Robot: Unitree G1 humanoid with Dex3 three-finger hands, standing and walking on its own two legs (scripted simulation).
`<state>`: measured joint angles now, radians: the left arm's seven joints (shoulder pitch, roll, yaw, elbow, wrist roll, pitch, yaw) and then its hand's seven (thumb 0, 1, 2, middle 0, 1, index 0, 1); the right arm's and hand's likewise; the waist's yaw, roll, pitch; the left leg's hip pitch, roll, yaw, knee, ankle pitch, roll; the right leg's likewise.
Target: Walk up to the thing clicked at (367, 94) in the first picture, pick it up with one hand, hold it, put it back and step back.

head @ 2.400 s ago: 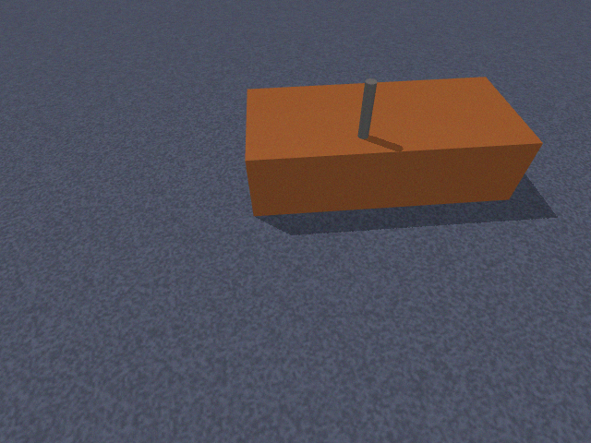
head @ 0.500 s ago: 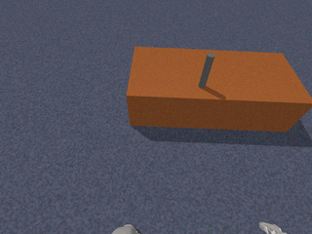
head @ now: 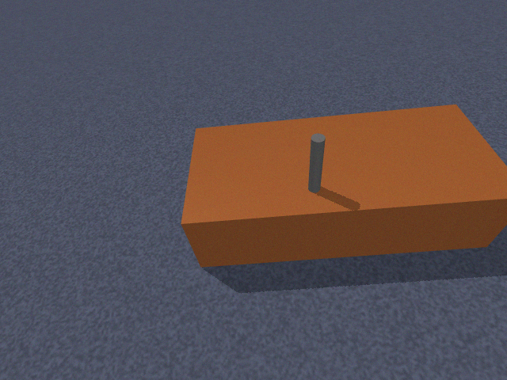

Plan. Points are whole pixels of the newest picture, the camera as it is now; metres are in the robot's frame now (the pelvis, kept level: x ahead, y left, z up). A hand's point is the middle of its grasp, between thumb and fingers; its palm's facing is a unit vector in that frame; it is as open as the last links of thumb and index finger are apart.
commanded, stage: walk up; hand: right
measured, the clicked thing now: (316, 165) +0.85 -0.16 -0.30
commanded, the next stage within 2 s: none
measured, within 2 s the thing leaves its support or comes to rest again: neither
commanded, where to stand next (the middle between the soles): +0.42 +0.05 m, yaw +1 degrees
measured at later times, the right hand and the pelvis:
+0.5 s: hand (396, 300) +0.29 -0.23 -0.11, palm faces -0.05 +0.92 -0.39, open 7.4 cm; pelvis +0.18 +0.04 +0.00, yaw +2 degrees
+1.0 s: hand (392, 274) +0.36 -0.25 -0.16, palm faces -0.07 +0.95 -0.29, open 7.4 cm; pelvis +0.31 +0.01 +0.01, yaw +1 degrees
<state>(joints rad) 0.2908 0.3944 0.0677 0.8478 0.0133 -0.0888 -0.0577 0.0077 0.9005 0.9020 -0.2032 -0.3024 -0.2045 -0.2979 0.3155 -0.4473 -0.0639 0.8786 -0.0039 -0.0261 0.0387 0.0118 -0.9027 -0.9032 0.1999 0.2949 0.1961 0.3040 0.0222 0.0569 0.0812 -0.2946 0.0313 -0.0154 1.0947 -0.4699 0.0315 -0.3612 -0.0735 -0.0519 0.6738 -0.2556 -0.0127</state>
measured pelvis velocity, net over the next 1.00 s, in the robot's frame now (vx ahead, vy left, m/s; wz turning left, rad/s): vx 0.31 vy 0.01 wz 0.02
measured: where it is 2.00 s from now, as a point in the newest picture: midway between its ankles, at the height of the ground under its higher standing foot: (270, 349)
